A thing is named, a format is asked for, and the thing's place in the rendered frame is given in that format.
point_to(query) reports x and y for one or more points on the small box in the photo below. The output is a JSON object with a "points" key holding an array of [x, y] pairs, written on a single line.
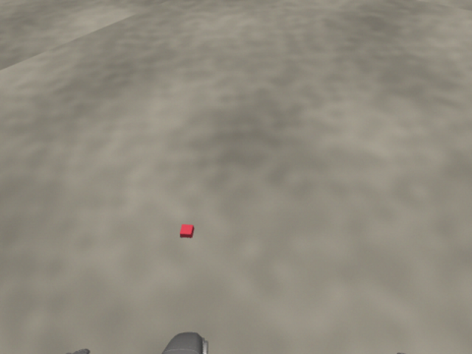
{"points": [[186, 230]]}

